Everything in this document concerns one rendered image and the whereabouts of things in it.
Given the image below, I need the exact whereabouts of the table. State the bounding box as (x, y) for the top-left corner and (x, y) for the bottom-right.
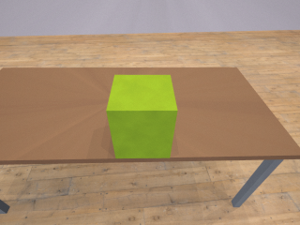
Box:
(0, 67), (300, 214)

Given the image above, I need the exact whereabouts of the carton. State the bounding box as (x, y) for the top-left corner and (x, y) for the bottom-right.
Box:
(106, 75), (178, 158)

